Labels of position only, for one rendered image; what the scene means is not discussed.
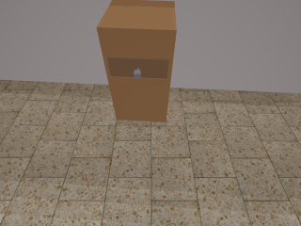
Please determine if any cabinet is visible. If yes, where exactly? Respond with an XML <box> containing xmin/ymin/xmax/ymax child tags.
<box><xmin>96</xmin><ymin>0</ymin><xmax>177</xmax><ymax>122</ymax></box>

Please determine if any drawer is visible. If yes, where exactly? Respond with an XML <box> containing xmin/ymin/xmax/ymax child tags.
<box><xmin>107</xmin><ymin>56</ymin><xmax>169</xmax><ymax>79</ymax></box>

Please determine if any handle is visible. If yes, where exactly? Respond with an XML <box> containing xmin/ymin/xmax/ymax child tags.
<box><xmin>134</xmin><ymin>68</ymin><xmax>141</xmax><ymax>79</ymax></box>

